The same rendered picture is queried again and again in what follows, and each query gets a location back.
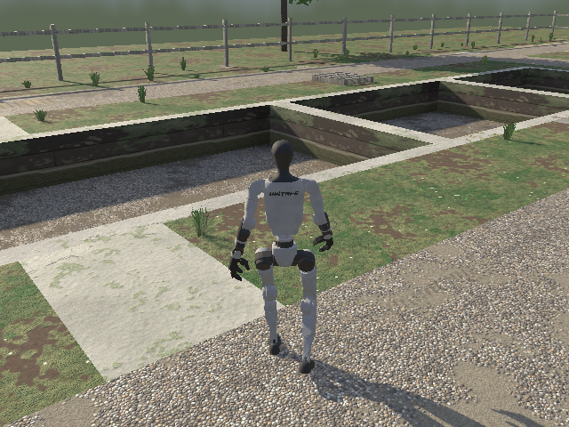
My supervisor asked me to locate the right robot shin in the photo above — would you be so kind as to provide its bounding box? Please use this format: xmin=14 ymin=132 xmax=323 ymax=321
xmin=301 ymin=300 xmax=317 ymax=363

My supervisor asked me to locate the robot right upper arm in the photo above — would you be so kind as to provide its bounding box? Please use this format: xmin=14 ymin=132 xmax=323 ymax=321
xmin=301 ymin=178 xmax=327 ymax=226

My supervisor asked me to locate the left robot hand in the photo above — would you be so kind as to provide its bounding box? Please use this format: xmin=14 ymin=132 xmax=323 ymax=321
xmin=228 ymin=256 xmax=250 ymax=281

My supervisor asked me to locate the right robot forearm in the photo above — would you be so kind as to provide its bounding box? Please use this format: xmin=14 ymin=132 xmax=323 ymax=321
xmin=317 ymin=212 xmax=333 ymax=239

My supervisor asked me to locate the right robot hand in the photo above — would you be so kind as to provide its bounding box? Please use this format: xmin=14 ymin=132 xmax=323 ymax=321
xmin=313 ymin=236 xmax=333 ymax=252

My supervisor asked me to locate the robot left upper arm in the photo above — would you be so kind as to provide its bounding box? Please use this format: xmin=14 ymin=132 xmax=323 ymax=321
xmin=242 ymin=179 xmax=265 ymax=230

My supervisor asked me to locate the left robot forearm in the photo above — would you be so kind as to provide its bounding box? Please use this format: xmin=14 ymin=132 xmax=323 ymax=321
xmin=231 ymin=216 xmax=251 ymax=259

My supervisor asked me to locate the humanoid robot torso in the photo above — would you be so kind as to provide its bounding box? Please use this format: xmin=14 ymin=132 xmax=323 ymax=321
xmin=262 ymin=174 xmax=304 ymax=267

